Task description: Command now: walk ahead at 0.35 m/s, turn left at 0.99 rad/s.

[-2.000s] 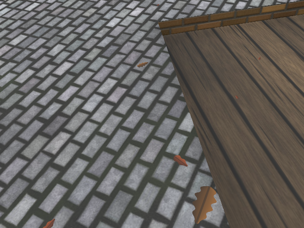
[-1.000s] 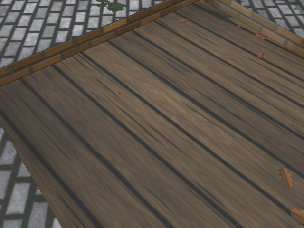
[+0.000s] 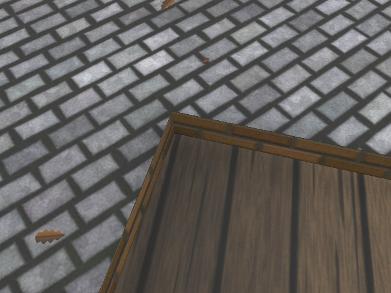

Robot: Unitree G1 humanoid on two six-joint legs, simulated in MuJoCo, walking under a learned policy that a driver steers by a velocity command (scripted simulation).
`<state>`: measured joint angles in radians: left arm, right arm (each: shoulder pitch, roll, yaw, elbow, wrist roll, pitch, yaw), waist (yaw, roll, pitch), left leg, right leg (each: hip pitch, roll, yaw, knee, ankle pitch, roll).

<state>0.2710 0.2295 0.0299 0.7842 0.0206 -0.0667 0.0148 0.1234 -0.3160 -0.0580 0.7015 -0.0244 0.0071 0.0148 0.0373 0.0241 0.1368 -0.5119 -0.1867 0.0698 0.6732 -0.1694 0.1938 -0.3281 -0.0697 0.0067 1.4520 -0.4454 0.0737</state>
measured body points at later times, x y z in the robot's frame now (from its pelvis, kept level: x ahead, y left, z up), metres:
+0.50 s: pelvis +0.19 -0.07 +0.03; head +0.23 -0.07 +0.48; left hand +0.28 +0.22 -0.06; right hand +0.35 -0.33 -0.09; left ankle +0.09 +0.00 -0.65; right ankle +0.29 -0.15 -0.70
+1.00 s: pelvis +0.18 -0.08 +0.04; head +0.22 -0.06 +0.49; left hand +0.26 +0.21 -0.08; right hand +0.32 -0.34 -0.07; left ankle +0.14 +0.02 -0.70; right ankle +0.19 -0.19 -0.65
